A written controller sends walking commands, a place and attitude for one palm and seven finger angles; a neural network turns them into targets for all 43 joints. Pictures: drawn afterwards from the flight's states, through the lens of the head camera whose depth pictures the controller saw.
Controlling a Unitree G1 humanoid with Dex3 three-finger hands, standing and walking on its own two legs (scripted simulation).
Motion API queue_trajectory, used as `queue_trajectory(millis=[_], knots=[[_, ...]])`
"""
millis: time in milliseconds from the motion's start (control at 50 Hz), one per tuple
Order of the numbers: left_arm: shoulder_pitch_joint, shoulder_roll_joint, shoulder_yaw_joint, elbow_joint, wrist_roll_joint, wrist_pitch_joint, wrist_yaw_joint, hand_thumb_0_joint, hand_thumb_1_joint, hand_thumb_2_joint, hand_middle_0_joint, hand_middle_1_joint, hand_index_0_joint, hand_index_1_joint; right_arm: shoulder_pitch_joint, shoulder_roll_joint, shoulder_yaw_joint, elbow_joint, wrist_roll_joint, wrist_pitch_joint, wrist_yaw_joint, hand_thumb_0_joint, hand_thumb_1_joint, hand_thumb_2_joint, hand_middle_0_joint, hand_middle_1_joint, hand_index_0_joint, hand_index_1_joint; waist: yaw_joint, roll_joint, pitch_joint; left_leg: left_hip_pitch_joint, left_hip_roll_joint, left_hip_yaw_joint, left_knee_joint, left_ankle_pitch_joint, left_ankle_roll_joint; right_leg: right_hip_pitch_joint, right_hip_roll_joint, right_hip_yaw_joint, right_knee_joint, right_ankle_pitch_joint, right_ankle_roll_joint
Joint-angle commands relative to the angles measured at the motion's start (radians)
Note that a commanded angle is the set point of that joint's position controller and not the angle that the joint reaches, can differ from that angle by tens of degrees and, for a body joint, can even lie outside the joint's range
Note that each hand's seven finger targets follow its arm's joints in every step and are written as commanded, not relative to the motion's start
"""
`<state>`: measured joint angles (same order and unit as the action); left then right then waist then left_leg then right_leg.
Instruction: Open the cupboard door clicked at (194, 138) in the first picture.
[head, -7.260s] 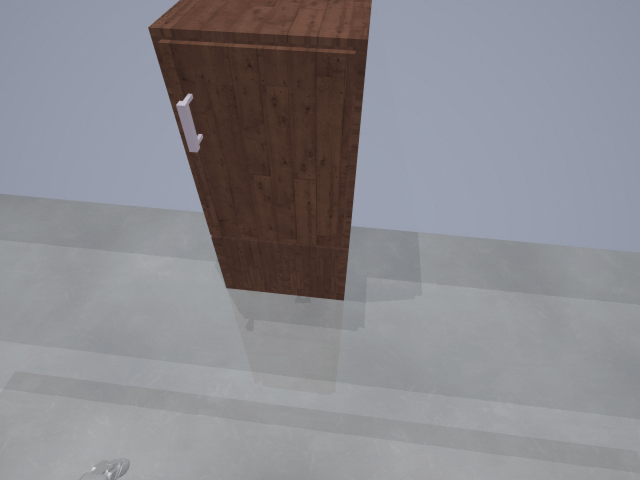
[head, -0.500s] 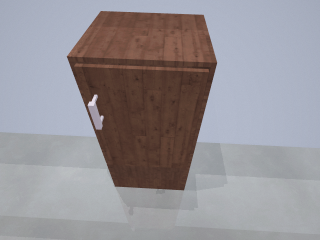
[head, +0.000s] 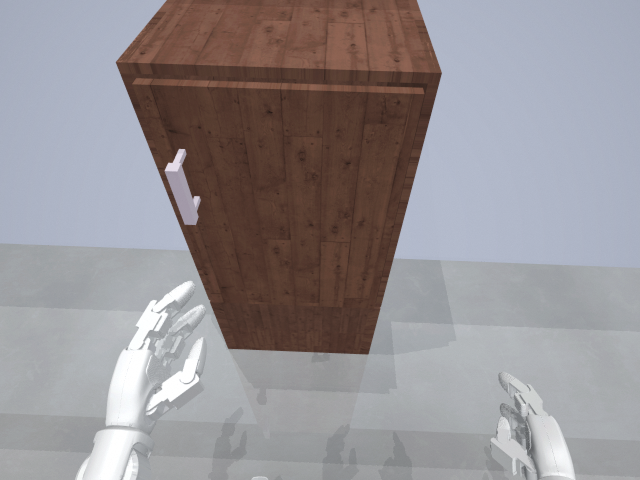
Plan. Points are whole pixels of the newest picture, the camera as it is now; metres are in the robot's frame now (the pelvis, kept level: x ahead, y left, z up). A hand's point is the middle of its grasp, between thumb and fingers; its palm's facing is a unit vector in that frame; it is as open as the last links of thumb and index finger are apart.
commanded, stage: raise the hand with hooked fingers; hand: left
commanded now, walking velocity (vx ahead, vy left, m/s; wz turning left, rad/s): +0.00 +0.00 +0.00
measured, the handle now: (186, 187) +0.56 +0.25 +0.03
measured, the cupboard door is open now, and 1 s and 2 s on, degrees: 0 0 0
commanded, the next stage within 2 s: move the hooked fingers beside the handle in 1.78 s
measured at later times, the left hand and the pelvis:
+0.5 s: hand (157, 406) +0.21 +0.20 +0.00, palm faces -0.06 -1.00 +0.01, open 11.0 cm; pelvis -0.03 +0.02 -0.04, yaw +0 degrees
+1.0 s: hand (84, 362) +0.25 +0.29 +0.03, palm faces +0.06 -1.00 -0.07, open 13.7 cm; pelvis -0.01 +0.04 -0.02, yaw +1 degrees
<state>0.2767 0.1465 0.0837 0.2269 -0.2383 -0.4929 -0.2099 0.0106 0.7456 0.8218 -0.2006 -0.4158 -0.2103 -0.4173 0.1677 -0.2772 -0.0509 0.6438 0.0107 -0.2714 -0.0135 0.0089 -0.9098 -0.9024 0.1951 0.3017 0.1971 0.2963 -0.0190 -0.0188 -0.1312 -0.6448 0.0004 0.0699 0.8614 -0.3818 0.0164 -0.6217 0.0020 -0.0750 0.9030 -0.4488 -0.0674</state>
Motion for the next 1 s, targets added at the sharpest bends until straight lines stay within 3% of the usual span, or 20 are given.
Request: queue_trajectory(millis=[0, 20, 60, 100, 120, 140, 180, 240, 280, 320, 340, 380, 420, 500, 580, 640, 740, 860, 900, 980], knots=[[0.217, 0.176, 0.16, -0.093, -0.022, -0.114, -0.143, 0.0, 0.503, 0.73, -0.228, -0.555, -0.228, -0.555, -0.078, -0.102, -0.039, -0.244, 0.005, -0.01, 0.015, 0.0, -0.9, -0.9, 0.2, 0.3, 0.2, 0.3, 0.103, 0.013, -0.172, -0.139, -0.054, -0.023, 0.096, 0.135, -0.014, 0.069, -0.05, 0.154, -0.002, 0.299, 0.043], [0.182, 0.221, 0.196, -0.14, -0.022, -0.092, -0.126, 0.0, 0.48, 0.72, -0.23, -0.57, -0.23, -0.57, -0.075, -0.102, -0.04, -0.261, 0.002, 0.011, 0.013, 0.0, -0.9, -0.9, 0.2, 0.3, 0.2, 0.3, 0.109, 0.037, -0.165, -0.157, -0.05, -0.029, 0.111, 0.113, -0.012, 0.049, -0.046, 0.175, -0.001, 0.236, 0.039], [0.053, 0.17, 0.139, -0.288, -0.026, -0.077, -0.08, 0.0, 0.433, 0.7, -0.233, -0.6, -0.233, -0.6, -0.084, -0.087, -0.034, -0.314, 0.004, 0.028, 0.006, 0.0, -0.9, -0.9, 0.2, 0.3, 0.2, 0.3, 0.07, 0.062, -0.186, -0.138, -0.037, -0.039, 0.135, 0.082, 0.006, -0.028, -0.027, 0.166, 0.005, 0.133, 0.037], [-0.02, 0.175, 0.146, -0.443, -0.027, -0.112, -0.026, 0.0, 0.387, 0.68, -0.237, -0.63, -0.237, -0.63, -0.04, -0.071, -0.03, -0.308, -0.001, 0.033, -0.001, 0.0, -0.9, -0.9, 0.2, 0.3, 0.2, 0.3, 0.043, 0.144, -0.229, -0.098, -0.016, -0.062, 0.161, 0.097, 0.015, -0.07, -0.01, 0.148, 0.024, 0.135, 0.033], [-0.085, 0.196, 0.147, -0.532, -0.029, -0.133, -0.011, 0.0, 0.363, 0.67, -0.238, -0.645, -0.238, -0.645, -0.013, -0.075, -0.026, -0.304, -0.005, 0.039, -0.008, 0.0, -0.9, -0.9, 0.2, 0.3, 0.2, 0.3, 0.015, 0.106, -0.246, -0.093, -0.004, -0.079, 0.179, 0.099, 0.021, -0.096, 0.005, 0.14, 0.043, 0.137, 0.036], [-0.102, 0.191, 0.123, -0.594, -0.016, -0.157, -0.004, 0.0, 0.34, 0.66, -0.24, -0.66, -0.24, -0.66, -0.006, -0.07, -0.023, -0.299, -0.007, 0.038, -0.016, 0.0, -0.9, -0.9, 0.2, 0.3, 0.2, 0.3, 0.006, 0.134, -0.274, -0.076, 0.002, -0.088, 0.186, 0.111, 0.025, -0.104, 0.007, 0.138, 0.047, 0.136, 0.033], [-0.091, 0.141, 0.04, -0.596, -0.004, -0.177, -0.013, 0.0, 0.293, 0.64, -0.243, -0.69, -0.243, -0.69, 0.009, -0.068, -0.007, -0.278, -0.011, 0.026, -0.026, 0.0, -0.9, -0.9, 0.2, 0.3, 0.2, 0.3, -0.031, 0.151, -0.239, -0.065, 0.012, -0.106, 0.193, 0.108, 0.027, -0.177, 0.018, 0.107, 0.055, 0.12, 0.03], [-0.135, 0.167, 0.009, -0.481, -0.006, -0.126, -0.085, 0.0, 0.223, 0.61, -0.248, -0.735, -0.248, -0.735, 0.013, -0.098, 0.009, -0.242, -0.002, 0.01, -0.04, 0.0, -0.9, -0.9, 0.2, 0.3, 0.2, 0.3, -0.072, 0.095, -0.174, -0.124, 0.02, -0.134, 0.206, 0.031, 0.029, -0.232, 0.027, 0.09, 0.041, 0.035, 0.036], [-0.068, 0.19, 0.034, -0.339, -0.019, -0.034, -0.131, 0.0, 0.177, 0.59, -0.252, -0.765, -0.252, -0.765, 0.012, -0.108, 0.014, -0.242, 0.014, 0.009, -0.051, 0.0, -0.9, -0.9, 0.2, 0.3, 0.2, 0.3, -0.057, 0.025, -0.151, -0.187, 0.015, -0.134, 0.186, -0.037, 0.026, -0.202, 0.022, 0.105, -0.005, -0.058, 0.047], [0.007, 0.225, 0.095, -0.226, -0.04, 0.086, -0.167, 0.0, 0.13, 0.57, -0.255, -0.795, -0.255, -0.795, -0.008, -0.112, 0.016, -0.261, 0.033, 0.019, -0.06, 0.0, -0.9, -0.9, 0.2, 0.3, 0.2, 0.3, -0.008, -0.016, -0.155, -0.201, 0.005, -0.129, 0.147, -0.054, 0.026, -0.141, 0.02, 0.111, -0.042, -0.105, 0.048], [0.004, 0.236, 0.119, -0.279, -0.059, 0.132, -0.173, 0.0, 0.107, 0.56, -0.257, -0.81, -0.257, -0.81, -0.014, -0.114, 0.019, -0.288, 0.038, 0.026, -0.061, 0.0, -0.9, -0.9, 0.2, 0.3, 0.2, 0.3, 0.013, 0.0, -0.209, -0.183, -0.005, -0.116, 0.13, -0.04, 0.026, -0.087, 0.008, 0.115, -0.057, -0.1, 0.053], [0.007, 0.27, 0.193, -0.329, -0.089, 0.204, -0.148, 0.0, 0.06, 0.54, -0.26, -0.84, -0.26, -0.84, -0.035, -0.101, 0.021, -0.314, 0.042, 0.039, -0.069, 0.0, -0.9, -0.9, 0.2, 0.3, 0.2, 0.3, 0.051, -0.001, -0.255, -0.149, -0.011, -0.109, 0.088, -0.021, 0.021, -0.01, -0.001, 0.115, -0.08, -0.105, 0.056], [0.006, 0.283, 0.261, -0.361, -0.114, 0.209, -0.087, 0.0, 0.013, 0.52, -0.263, -0.87, -0.263, -0.87, -0.044, -0.08, 0.027, -0.307, 0.032, 0.043, -0.071, 0.0, -0.9, -0.9, 0.2, 0.3, 0.2, 0.3, 0.076, -0.003, -0.26, -0.132, -0.004, -0.117, 0.076, 0.019, 0.017, 0.016, 0.008, 0.096, -0.065, -0.066, 0.049], [-0.037, 0.254, 0.249, -0.423, -0.08, 0.077, 0.016, 0.0, -0.08, 0.48, -0.27, -0.93, -0.27, -0.93, 0.003, -0.065, 0.026, -0.261, 0.015, 0.023, -0.056, 0.0, -0.9, -0.9, 0.2, 0.3, 0.2, 0.3, 0.045, 0.064, -0.201, -0.089, 0.012, -0.126, 0.053, 0.04, 0.01, -0.075, 0.021, 0.041, -0.019, -0.007, 0.039], [-0.111, 0.245, 0.164, -0.307, -0.027, -0.008, -0.026, 0.0, -0.173, 0.44, -0.277, -0.99, -0.277, -0.99, 0.034, -0.106, 0.024, -0.231, 0.008, 0.005, -0.045, 0.0, -0.9, -0.9, 0.2, 0.3, 0.2, 0.3, -0.017, 0.073, -0.109, -0.12, 0.014, -0.14, 0.06, -0.067, 0.013, -0.199, 0.024, 0.029, -0.001, -0.084, 0.037], [-0.145, 0.271, 0.163, -0.273, -0.053, 0.014, -0.112, 0.0, -0.243, 0.41, -0.282, -1.035, -0.282, -1.035, 0.05, -0.133, 0.016, -0.242, 0.025, -0.004, -0.052, 0.0, -0.9, -0.9, 0.2, 0.3, 0.2, 0.3, -0.021, 0.074, -0.148, -0.089, 0.01, -0.146, 0.039, -0.095, 0.014, -0.175, 0.023, 0.036, -0.024, -0.087, 0.037], [-0.136, 0.381, 0.309, -0.311, -0.113, 0.083, -0.149, 0.0, -0.36, 0.36, -0.29, -1.11, -0.29, -1.11, 0.062, -0.139, 0.013, -0.253, 0.033, -0.009, -0.067, 0.0, -0.9, -0.9, 0.2, 0.3, 0.2, 0.3, 0.03, 0.106, -0.264, 0.006, 0.006, -0.143, 0.003, 0.051, 0.009, -0.046, 0.028, 0.027, -0.04, 0.042, 0.034], [-0.196, 0.348, 0.312, -0.253, -0.109, 0.058, -0.109, 0.0, -0.5, 0.3, -0.3, -1.2, -0.3, -1.2, 0.072, -0.129, 0.021, -0.228, 0.022, 0.002, -0.054, 0.0, -0.9, -0.9, 0.2, 0.3, 0.2, 0.3, 0.007, 0.123, -0.173, 0.048, 0.019, -0.156, -0.007, 0.148, -0.011, -0.093, 0.039, -0.005, -0.023, 0.124, 0.031], [-0.224, 0.344, 0.286, -0.21, -0.094, 0.067, -0.131, 0.0, -0.5, 0.3, -0.3, -1.2, -0.3, -1.2, 0.078, -0.14, 0.022, -0.226, 0.022, 0.006, -0.049, 0.0, -0.9, -0.9, 0.2, 0.3, 0.2, 0.3, -0.007, 0.147, -0.163, 0.051, 0.02, -0.155, -0.005, 0.137, -0.011, -0.114, 0.037, -0.003, -0.028, 0.118, 0.032], [-0.284, 0.383, 0.297, -0.124, -0.098, 0.118, -0.214, 0.0, -0.5, 0.3, -0.3, -1.2, -0.3, -1.2, 0.086, -0.155, 0.023, -0.233, 0.031, 0.015, -0.054, 0.0, -0.9, -0.9, 0.2, 0.3, 0.2, 0.3, -0.012, 0.105, -0.182, 0.06, 0.017, -0.155, -0.017, 0.125, -0.005, -0.087, 0.04, 0.002, -0.054, 0.123, 0.033]])
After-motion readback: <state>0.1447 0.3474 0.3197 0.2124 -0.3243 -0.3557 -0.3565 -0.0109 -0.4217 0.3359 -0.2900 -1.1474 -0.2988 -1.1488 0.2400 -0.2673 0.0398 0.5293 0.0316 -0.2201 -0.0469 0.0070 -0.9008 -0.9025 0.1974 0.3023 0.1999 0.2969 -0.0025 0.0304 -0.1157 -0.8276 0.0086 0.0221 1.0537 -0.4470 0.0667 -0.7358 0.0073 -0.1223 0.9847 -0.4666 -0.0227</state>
